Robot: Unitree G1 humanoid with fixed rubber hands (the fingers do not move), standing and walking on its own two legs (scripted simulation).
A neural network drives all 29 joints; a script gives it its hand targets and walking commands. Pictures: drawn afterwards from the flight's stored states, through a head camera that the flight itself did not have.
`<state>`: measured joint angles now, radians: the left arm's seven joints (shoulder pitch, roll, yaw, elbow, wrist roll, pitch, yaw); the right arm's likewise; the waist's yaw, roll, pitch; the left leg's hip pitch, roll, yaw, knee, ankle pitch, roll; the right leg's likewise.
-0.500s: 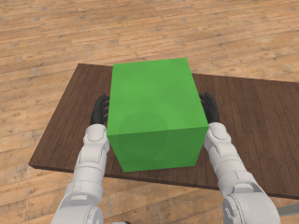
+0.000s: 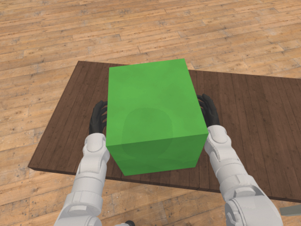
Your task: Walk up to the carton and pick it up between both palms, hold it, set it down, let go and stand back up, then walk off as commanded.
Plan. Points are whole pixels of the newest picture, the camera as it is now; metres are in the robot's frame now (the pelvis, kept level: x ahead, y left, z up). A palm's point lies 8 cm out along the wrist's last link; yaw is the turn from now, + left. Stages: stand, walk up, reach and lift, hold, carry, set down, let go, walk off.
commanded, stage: set down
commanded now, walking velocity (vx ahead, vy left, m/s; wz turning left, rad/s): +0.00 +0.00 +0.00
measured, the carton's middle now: (153, 118) +0.41 +0.05 -0.02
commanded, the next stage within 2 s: none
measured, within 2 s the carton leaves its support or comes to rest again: rests again in 0.50 s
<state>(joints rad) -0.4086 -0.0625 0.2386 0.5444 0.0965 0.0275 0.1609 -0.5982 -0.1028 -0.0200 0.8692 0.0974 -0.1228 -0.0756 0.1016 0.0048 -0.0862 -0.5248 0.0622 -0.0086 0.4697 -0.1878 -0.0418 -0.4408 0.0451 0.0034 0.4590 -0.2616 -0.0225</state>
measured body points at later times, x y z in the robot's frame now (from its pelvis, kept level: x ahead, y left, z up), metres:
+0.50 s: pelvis +0.00 +0.00 +0.00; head +0.10 +0.00 +0.44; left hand +0.36 +0.21 +0.00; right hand +0.43 -0.11 +0.00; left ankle +0.01 +0.15 -0.74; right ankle -0.04 -0.10 -0.74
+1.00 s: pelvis -0.01 -0.01 +0.00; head +0.08 -0.02 +0.44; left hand +0.34 +0.21 +0.00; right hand +0.42 -0.14 +0.00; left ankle +0.01 +0.15 -0.73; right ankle -0.04 -0.10 -0.74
